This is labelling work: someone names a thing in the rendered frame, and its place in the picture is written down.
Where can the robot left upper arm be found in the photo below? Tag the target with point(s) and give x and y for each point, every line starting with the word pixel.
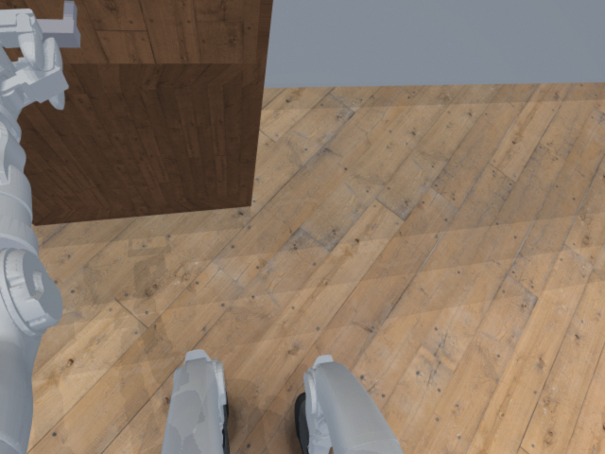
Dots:
pixel 30 302

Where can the handle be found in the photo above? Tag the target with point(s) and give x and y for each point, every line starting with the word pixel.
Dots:
pixel 64 31

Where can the robot left forearm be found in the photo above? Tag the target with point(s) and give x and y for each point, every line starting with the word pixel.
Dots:
pixel 15 190

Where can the left robot hand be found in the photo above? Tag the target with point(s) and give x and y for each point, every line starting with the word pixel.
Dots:
pixel 37 76

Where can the robot left thigh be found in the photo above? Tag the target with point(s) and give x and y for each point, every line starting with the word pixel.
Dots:
pixel 192 425

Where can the right robot shin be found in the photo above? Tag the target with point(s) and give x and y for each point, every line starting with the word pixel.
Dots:
pixel 319 437

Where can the cabinet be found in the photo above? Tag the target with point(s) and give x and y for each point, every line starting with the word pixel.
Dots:
pixel 145 139

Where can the drawer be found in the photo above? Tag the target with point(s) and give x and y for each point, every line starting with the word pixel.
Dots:
pixel 154 31

